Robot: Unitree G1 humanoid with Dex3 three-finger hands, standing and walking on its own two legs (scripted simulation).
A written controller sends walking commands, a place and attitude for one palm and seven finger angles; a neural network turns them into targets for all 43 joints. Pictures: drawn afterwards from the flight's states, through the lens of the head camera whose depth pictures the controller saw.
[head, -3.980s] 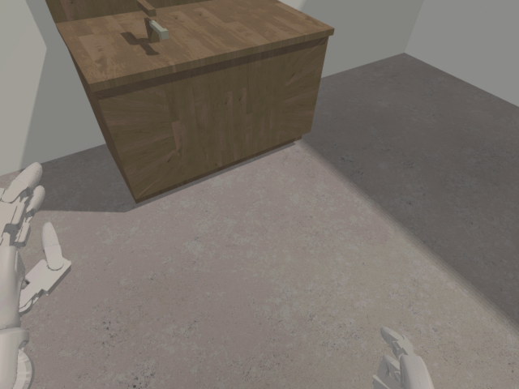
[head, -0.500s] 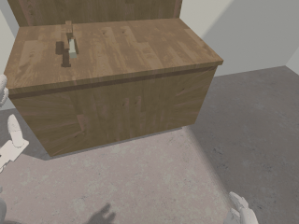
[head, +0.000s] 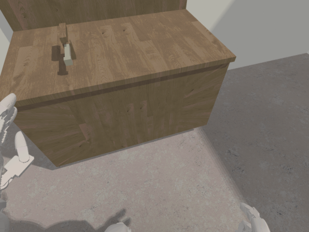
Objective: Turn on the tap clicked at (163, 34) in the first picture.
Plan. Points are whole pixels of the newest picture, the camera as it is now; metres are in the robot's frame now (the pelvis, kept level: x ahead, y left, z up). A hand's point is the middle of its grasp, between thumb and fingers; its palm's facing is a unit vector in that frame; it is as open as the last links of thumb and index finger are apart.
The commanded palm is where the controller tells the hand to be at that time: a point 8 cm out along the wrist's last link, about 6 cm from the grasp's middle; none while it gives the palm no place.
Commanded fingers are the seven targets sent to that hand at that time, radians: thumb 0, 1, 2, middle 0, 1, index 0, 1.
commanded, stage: take the last steps up to it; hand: left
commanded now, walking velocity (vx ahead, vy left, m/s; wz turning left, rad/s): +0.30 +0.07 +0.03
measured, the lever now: (68, 61) +0.74 +0.40 +0.01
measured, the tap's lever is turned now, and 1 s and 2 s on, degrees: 0 0 0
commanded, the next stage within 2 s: come to a stop and stand still in 1.40 s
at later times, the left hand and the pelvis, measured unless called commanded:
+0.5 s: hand (41, 110) +0.32 +0.26 +0.17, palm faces +0.38 -0.77 -0.51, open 7.5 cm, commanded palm +0.27 +0.30 +0.17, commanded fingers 0.00 0.90 0.90 -0.20 -0.30 -0.20 -0.30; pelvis +0.11 +0.02 -0.02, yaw -1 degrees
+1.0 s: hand (44, 75) +0.44 +0.30 +0.18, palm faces +0.44 -0.81 -0.38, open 7.5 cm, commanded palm +0.37 +0.32 +0.17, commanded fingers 0.00 0.90 0.90 -0.20 -0.30 -0.20 -0.30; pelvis +0.21 +0.05 -0.01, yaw +0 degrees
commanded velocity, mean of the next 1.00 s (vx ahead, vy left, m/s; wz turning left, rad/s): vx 0.28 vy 0.03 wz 0.00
